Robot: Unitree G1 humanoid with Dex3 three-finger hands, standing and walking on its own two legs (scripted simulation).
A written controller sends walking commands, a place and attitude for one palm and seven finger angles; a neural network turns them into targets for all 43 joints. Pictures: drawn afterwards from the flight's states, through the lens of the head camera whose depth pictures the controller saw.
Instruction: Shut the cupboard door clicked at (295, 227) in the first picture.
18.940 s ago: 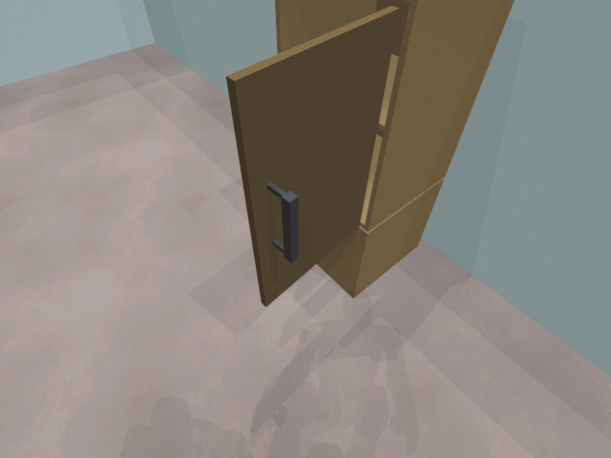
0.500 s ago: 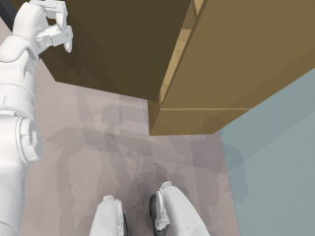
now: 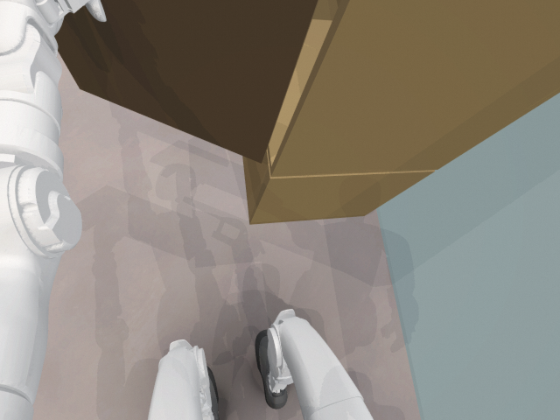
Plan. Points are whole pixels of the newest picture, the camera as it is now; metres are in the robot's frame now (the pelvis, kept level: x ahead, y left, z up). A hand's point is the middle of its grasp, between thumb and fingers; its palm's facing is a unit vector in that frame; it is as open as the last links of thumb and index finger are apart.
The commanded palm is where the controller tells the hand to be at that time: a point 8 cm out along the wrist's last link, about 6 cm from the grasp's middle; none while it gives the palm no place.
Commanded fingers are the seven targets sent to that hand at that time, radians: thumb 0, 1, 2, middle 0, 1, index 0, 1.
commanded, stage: pull the fist back off the door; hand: left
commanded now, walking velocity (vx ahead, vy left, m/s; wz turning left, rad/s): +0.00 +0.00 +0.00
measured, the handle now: out of the picture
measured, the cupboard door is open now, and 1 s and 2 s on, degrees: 63 63 63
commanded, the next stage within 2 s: draw the hand back to the body in 0.76 s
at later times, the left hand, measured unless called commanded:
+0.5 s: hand (112, 40) +0.55 +0.11 +0.09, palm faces +0.07 -1.00 -0.02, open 3.1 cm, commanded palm +0.51 +0.14 +0.09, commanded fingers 0.00 0.90 0.90 -1.30 -1.50 -1.30 -1.50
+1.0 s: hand (112, 69) +0.50 +0.11 +0.10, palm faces +0.07 -1.00 -0.03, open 3.1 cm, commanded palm +0.45 +0.16 +0.12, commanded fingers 0.00 0.90 0.90 -1.30 -1.50 -1.30 -1.50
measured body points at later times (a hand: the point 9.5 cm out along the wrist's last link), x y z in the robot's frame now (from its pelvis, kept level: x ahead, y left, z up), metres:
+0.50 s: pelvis +0.02 -0.02 +0.04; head +0.17 +0.00 +0.46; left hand +0.54 +0.16 +0.09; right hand +0.00 -0.28 -0.07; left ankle +0.00 +0.08 -0.61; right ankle +0.05 -0.11 -0.61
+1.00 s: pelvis +0.00 -0.02 +0.04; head +0.13 -0.02 +0.47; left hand +0.49 +0.16 +0.11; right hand +0.05 -0.28 -0.08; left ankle +0.00 +0.08 -0.61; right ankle +0.05 -0.11 -0.61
